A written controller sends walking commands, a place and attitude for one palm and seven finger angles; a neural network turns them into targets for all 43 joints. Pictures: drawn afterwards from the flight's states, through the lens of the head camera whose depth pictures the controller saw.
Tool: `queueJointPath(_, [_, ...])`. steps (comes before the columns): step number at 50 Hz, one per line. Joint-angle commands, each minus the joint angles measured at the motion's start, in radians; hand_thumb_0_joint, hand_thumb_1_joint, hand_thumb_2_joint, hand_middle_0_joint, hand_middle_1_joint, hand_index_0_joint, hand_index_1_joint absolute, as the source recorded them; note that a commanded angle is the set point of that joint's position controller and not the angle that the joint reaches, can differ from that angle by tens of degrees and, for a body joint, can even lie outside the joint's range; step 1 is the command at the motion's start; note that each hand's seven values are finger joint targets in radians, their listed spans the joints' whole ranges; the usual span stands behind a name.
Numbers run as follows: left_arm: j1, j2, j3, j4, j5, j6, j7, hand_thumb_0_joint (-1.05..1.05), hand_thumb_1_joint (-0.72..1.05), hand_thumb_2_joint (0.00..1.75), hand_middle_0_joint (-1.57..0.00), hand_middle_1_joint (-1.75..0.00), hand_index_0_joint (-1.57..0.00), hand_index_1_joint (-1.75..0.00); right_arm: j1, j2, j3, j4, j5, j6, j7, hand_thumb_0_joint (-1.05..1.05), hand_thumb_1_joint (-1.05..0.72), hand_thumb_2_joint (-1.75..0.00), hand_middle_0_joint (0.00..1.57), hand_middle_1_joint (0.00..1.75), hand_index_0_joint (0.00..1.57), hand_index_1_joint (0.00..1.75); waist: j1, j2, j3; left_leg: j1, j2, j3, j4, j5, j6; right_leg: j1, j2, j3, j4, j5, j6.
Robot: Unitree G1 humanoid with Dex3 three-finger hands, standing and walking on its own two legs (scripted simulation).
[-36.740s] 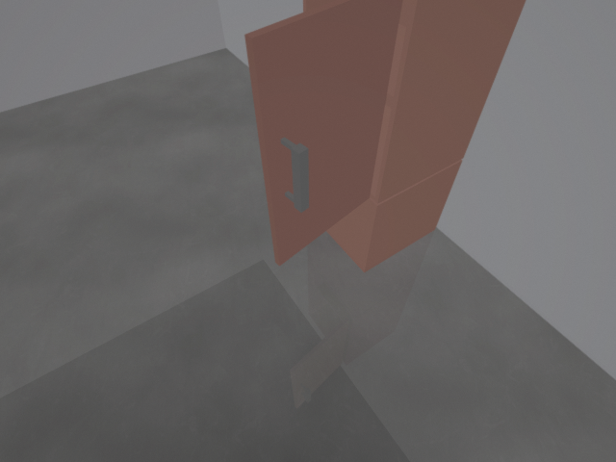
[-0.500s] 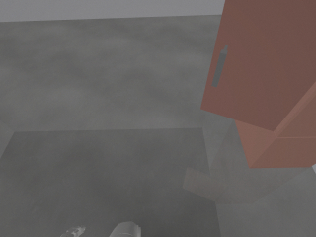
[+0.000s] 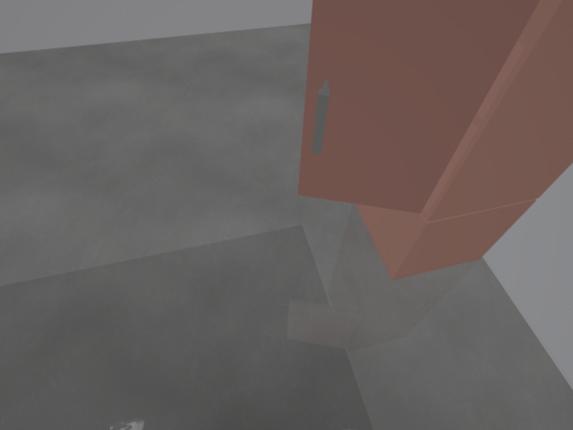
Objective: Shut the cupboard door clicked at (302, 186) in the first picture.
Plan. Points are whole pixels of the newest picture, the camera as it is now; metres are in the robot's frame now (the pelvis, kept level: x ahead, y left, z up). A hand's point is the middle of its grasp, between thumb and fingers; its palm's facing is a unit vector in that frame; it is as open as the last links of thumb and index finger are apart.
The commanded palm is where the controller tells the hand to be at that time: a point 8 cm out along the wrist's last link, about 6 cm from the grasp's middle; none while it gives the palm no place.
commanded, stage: take the last steps up to it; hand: left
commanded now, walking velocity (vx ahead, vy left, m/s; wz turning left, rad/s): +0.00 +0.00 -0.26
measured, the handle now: (321, 117) +0.74 -0.04 -0.03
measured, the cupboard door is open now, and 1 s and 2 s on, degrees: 65 65 65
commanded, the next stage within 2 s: come to a stop and stand still in 0.92 s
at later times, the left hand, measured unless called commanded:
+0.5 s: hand out of the picture +0.10 +0.17 -0.19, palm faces -0.12 -0.98 -0.14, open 7.4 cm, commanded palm none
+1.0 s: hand (282, 327) +0.30 +0.02 -0.16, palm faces -0.16 -0.96 -0.22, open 7.2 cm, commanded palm none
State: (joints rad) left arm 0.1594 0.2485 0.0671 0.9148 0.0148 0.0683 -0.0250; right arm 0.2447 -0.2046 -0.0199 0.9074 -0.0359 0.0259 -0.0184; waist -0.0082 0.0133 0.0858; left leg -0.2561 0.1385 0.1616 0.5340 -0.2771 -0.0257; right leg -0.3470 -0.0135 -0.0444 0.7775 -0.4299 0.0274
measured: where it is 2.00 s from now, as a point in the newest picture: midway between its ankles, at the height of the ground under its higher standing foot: (329, 410)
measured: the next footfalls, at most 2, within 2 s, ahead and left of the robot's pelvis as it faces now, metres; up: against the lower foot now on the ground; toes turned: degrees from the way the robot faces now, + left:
right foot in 0.04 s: +0.02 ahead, -0.13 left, +0.00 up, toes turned -4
left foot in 0.40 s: +0.10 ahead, +0.10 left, +0.00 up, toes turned +0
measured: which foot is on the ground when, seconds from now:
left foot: down 0.00-0.04, up 0.06-0.38, down 0.40-0.82, up 0.84-1.00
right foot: up 0.00-0.02, down 0.04-0.40, up 0.42-0.80, down 0.82-1.00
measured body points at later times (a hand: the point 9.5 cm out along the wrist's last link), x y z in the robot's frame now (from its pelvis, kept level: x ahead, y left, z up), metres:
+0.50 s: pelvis +0.06 -0.01 +0.00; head +0.07 +0.02 +0.45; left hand +0.11 +0.22 -0.17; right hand +0.05 -0.27 -0.13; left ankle +0.06 +0.10 -0.74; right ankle +0.00 -0.12 -0.68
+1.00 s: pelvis +0.20 -0.14 +0.00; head +0.24 -0.16 +0.45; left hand +0.31 +0.07 -0.15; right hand +0.15 -0.38 -0.16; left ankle +0.18 -0.01 -0.66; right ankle +0.21 -0.23 -0.74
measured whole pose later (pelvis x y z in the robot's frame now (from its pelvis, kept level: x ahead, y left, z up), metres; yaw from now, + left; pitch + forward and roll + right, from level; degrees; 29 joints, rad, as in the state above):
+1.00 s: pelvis +0.20 -0.14 +0.00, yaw -10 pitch +0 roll +0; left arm 0.17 0.17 0.04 1.03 0.01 -0.04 0.02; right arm 0.29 -0.18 -0.04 1.04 -0.03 0.00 -0.01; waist -0.04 0.02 0.07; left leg -0.44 0.10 0.07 1.08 -0.41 -0.01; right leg -0.27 0.00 -0.14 0.47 -0.22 -0.06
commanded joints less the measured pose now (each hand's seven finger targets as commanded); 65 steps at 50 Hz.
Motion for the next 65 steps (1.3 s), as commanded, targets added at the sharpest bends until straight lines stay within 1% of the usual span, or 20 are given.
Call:
queueJointPath(1, [0.127, 0.094, 0.019, -0.030, 0.008, -0.044, 0.007, 0.00, 0.90, 0.90, -0.20, -0.30, -0.20, -0.30, 0.022, -0.195, -0.070, -0.034, 0.023, -0.012, -0.008, 0.00, -0.90, -0.90, 0.20, 0.30, 0.20, 0.30, 0.039, 0.066, -0.201, 0.033, 0.106, -0.062, 0.076, 0.258, 0.047, 0.255, -0.035, 0.039, -0.411, 0.346, -0.033])
queueJointPath(2, [0.155, 0.190, 0.036, -0.014, 0.019, -0.057, 0.020, 0.00, 0.90, 0.90, -0.20, -0.30, -0.20, -0.30, 0.008, -0.119, -0.058, -0.060, 0.030, -0.011, -0.005, 0.00, -0.90, -0.90, 0.20, 0.30, 0.20, 0.30, 0.053, -0.223, -0.184, -0.198, -0.020, 0.015, 0.244, -0.106, -0.014, 0.374, -0.256, 0.323, -0.460, 0.601, -0.109])
queueJointPath(3, [0.181, 0.224, 0.039, -0.001, 0.010, -0.058, 0.029, 0.00, 0.90, 0.90, -0.20, -0.30, -0.20, -0.30, -0.048, -0.109, -0.044, -0.085, 0.024, -0.001, -0.007, 0.00, -0.90, -0.90, 0.20, 0.30, 0.20, 0.30, 0.078, -0.275, -0.152, -0.274, -0.069, -0.053, 0.416, -0.364, -0.029, 0.317, -0.374, 0.413, -0.444, 0.803, -0.217])
queueJointPath(9, [0.054, 0.115, 0.017, -0.016, 0.008, -0.065, 0.040, 0.00, 0.90, 0.90, -0.20, -0.30, -0.20, -0.30, -0.007, -0.107, -0.045, -0.012, 0.010, 0.002, 0.006, 0.00, -0.90, -0.90, 0.20, 0.30, 0.20, 0.30, 0.004, -0.218, -0.092, -0.294, -0.047, -0.115, 0.546, -0.147, -0.040, 0.225, -0.200, 0.218, -0.481, 0.422, -0.213])
queueJointPath(13, [0.082, 0.128, 0.025, 0.008, 0.017, -0.076, 0.032, 0.00, 0.90, 0.90, -0.20, -0.30, -0.20, -0.30, -0.050, -0.091, -0.048, -0.027, 0.005, -0.012, 0.020, 0.00, -0.90, -0.90, 0.20, 0.30, 0.20, 0.30, 0.022, -0.172, -0.052, -0.246, -0.058, -0.085, 0.340, -0.147, -0.032, 0.186, -0.199, 0.263, -0.548, 0.066, -0.234])
queueJointPath(16, [0.073, 0.132, 0.030, 0.013, 0.016, -0.076, 0.024, 0.00, 0.90, 0.90, -0.20, -0.30, -0.20, -0.30, 0.004, -0.080, -0.044, -0.016, 0.007, -0.032, 0.012, 0.00, -0.90, -0.90, 0.20, 0.30, 0.20, 0.30, 0.002, -0.163, -0.044, -0.094, -0.079, -0.068, 0.124, -0.128, -0.017, 0.114, -0.193, 0.294, -0.517, 0.026, -0.238])
queueJointPath(18, [0.040, 0.098, 0.025, 0.015, 0.005, -0.071, 0.018, 0.00, 0.90, 0.90, -0.20, -0.30, -0.20, -0.30, 0.162, -0.096, -0.045, 0.040, 0.007, -0.053, 0.001, 0.00, -0.90, -0.90, 0.20, 0.30, 0.20, 0.30, -0.073, -0.058, -0.078, 0.198, -0.085, -0.069, -0.104, 0.002, -0.014, -0.055, -0.110, 0.227, -0.363, -0.040, -0.175])
queueJointPath(20, [0.031, 0.007, 0.002, -0.036, 0.001, -0.066, 0.002, 0.00, 0.90, 0.90, -0.20, -0.30, -0.20, -0.30, 0.322, -0.271, -0.077, 0.072, -0.013, -0.063, -0.021, 0.00, -0.90, -0.90, 0.20, 0.30, 0.20, 0.30, -0.124, 0.366, -0.072, 0.339, 0.340, -0.659, -0.370, -0.357, 0.110, -0.375, 0.068, 0.021, 0.139, -0.154, -0.064])
queueJointPath(21, [-0.033, 0.052, 0.013, -0.055, 0.017, -0.059, -0.004, 0.00, 0.90, 0.90, -0.20, -0.30, -0.20, -0.30, 0.293, -0.280, -0.076, 0.062, -0.007, -0.054, -0.027, 0.00, -0.90, -0.90, 0.20, 0.30, 0.20, 0.30, -0.120, 0.214, -0.002, 0.209, 0.393, -0.670, -0.419, -0.420, 0.159, -0.379, -0.003, 0.112, 0.264, -0.102, -0.074])
queueJointPath(27, [0.036, 0.022, 0.020, 0.006, 0.020, -0.051, -0.034, 0.00, 0.90, 0.90, -0.20, -0.30, -0.20, -0.30, 0.164, -0.153, -0.038, 0.038, -0.002, -0.085, -0.028, 0.00, -0.90, -0.90, 0.20, 0.30, 0.20, 0.30, -0.016, 0.140, 0.019, 0.136, 0.199, -0.237, -0.368, 0.022, 0.120, -0.327, -0.052, 0.072, 0.333, 0.171, -0.027])
queueJointPath(37, [-0.030, 0.007, 0.000, 0.013, 0.011, -0.075, -0.027, 0.00, 0.90, 0.90, -0.20, -0.30, -0.20, -0.30, 0.208, -0.169, -0.063, 0.101, -0.003, -0.068, -0.008, 0.00, -0.90, -0.90, 0.20, 0.30, 0.20, 0.30, -0.026, 0.173, -0.011, 0.148, 0.184, -0.059, -0.233, 0.278, 0.109, -0.056, -0.026, -0.071, -0.157, 0.220, -0.040])
queueJointPath(39, [0.182, 0.063, 0.017, 0.086, 0.013, -0.094, -0.016, 0.00, 0.90, 0.90, -0.20, -0.30, -0.20, -0.30, 0.185, -0.153, -0.057, 0.106, 0.009, -0.066, -0.001, 0.00, -0.90, -0.90, 0.20, 0.30, 0.20, 0.30, 0.076, 0.041, -0.116, 0.054, 0.104, 0.006, 0.013, 0.346, 0.060, 0.266, 0.016, -0.072, -0.283, 0.281, -0.065])
queueJointPath(40, [0.337, 0.148, 0.040, 0.137, 0.017, -0.108, -0.003, 0.00, 0.90, 0.90, -0.20, -0.30, -0.20, -0.30, 0.176, -0.110, -0.048, 0.097, 0.021, -0.069, 0.010, 0.00, -0.90, -0.90, 0.20, 0.30, 0.20, 0.30, 0.146, -0.145, -0.221, -0.124, 0.021, 0.060, 0.264, 0.137, 0.029, 0.497, -0.144, 0.111, -0.343, 0.208, -0.112])
queueJointPath(41, [0.395, 0.233, 0.053, 0.163, 0.010, -0.113, 0.011, 0.00, 0.90, 0.90, -0.20, -0.30, -0.20, -0.30, 0.188, -0.033, -0.033, 0.069, 0.034, -0.067, 0.008, 0.00, -0.90, -0.90, 0.20, 0.30, 0.20, 0.30, 0.140, -0.381, -0.282, -0.283, -0.109, 0.003, 0.555, -0.385, 0.011, 0.565, -0.369, 0.437, -0.469, 0.204, -0.199])
queueJointPath(42, [0.341, 0.223, 0.046, 0.146, -0.004, -0.107, 0.020, 0.00, 0.90, 0.90, -0.20, -0.30, -0.20, -0.30, 0.147, -0.062, -0.036, 0.057, 0.032, -0.058, 0.006, 0.00, -0.90, -0.90, 0.20, 0.30, 0.20, 0.30, 0.123, -0.281, -0.214, -0.318, -0.076, -0.110, 0.683, -0.356, 0.038, 0.450, -0.381, 0.459, -0.546, 0.148, -0.221])
queueJointPath(48, [0.075, 0.031, -0.010, 0.095, 0.010, -0.124, 0.043, 0.00, 0.90, 0.90, -0.20, -0.30, -0.20, -0.30, 0.160, 0.001, -0.029, 0.116, 0.010, -0.036, 0.010, 0.00, -0.90, -0.90, 0.20, 0.30, 0.20, 0.30, -0.031, -0.106, -0.098, -0.183, -0.012, -0.125, 0.519, -0.112, 0.015, 0.128, -0.250, 0.091, -0.533, 0.451, -0.202])
queueJointPath(54, [0.099, 0.006, -0.024, 0.128, 0.004, -0.126, 0.051, 0.00, 0.90, 0.90, -0.20, -0.30, -0.20, -0.30, 0.105, 0.041, 0.001, 0.111, 0.019, -0.042, 0.002, 0.00, -0.90, -0.90, 0.20, 0.30, 0.20, 0.30, -0.020, -0.056, -0.101, -0.040, -0.067, -0.096, 0.058, 0.034, -0.009, 0.172, -0.221, 0.064, -0.446, 0.697, -0.204])
queueJointPath(58, [0.142, -0.012, -0.038, 0.130, -0.010, -0.099, 0.074, 0.00, 0.90, 0.90, -0.20, -0.30, -0.20, -0.30, 0.099, -0.092, -0.013, 0.115, 0.028, -0.048, -0.015, 0.00, -0.90, -0.90, 0.20, 0.30, 0.20, 0.30, -0.004, 0.100, -0.140, 0.154, 0.092, -0.226, -0.055, 0.857, 0.080, 0.138, -0.101, 0.013, -0.333, 0.450, -0.054])
queueJointPath(60, [0.160, -0.006, -0.035, 0.130, 0.001, -0.072, 0.081, 0.00, 0.90, 0.90, -0.20, -0.30, -0.20, -0.30, 0.024, -0.086, -0.015, 0.101, 0.028, -0.025, -0.025, 0.00, -0.90, -0.90, 0.20, 0.30, 0.20, 0.30, 0.013, 0.117, -0.037, 0.087, 0.078, -0.207, -0.066, 0.702, 0.091, 0.115, -0.098, 0.036, -0.351, 0.424, -0.050])
queueJointPath(65, [0.188, 0.044, -0.017, 0.112, 0.002, -0.063, 0.081, 0.00, 0.90, 0.90, -0.20, -0.30, -0.20, -0.30, 0.013, -0.105, -0.038, 0.059, 0.025, 0.007, -0.033, 0.00, -0.90, -0.90, 0.20, 0.30, 0.20, 0.30, 0.005, 0.070, -0.149, 0.148, 0.054, -0.182, 0.017, 0.720, 0.084, 0.149, -0.132, 0.066, -0.282, 0.659, -0.076])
